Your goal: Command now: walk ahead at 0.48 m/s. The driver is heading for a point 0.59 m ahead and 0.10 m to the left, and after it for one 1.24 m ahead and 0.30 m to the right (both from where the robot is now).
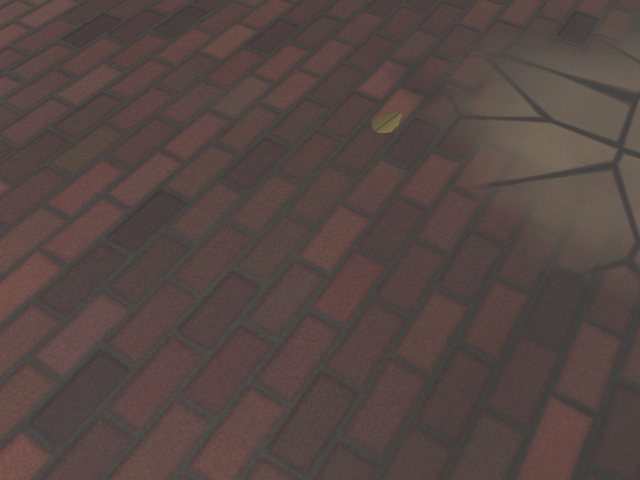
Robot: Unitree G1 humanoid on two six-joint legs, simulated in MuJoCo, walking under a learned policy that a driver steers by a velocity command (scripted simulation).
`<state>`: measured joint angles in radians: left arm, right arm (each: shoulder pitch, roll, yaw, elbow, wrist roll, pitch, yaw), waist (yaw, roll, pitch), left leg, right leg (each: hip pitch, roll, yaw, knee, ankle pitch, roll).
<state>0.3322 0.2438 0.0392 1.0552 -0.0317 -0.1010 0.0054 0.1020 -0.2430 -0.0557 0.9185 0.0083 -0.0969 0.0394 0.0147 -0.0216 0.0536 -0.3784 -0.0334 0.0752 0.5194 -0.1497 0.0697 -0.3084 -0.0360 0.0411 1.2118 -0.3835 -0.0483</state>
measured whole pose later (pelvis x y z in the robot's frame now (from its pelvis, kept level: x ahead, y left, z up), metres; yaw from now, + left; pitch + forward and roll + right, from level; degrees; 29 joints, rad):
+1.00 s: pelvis +0.58 +0.00 -0.01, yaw +3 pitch +2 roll -1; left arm 0.41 0.24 0.06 1.06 -0.02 -0.06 0.01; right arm -0.01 -0.22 -0.06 0.84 0.01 -0.10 0.03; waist 0.06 0.00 0.04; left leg -0.51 0.03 0.04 0.56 -0.09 0.06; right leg -0.02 -0.04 -0.07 0.59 -0.49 0.01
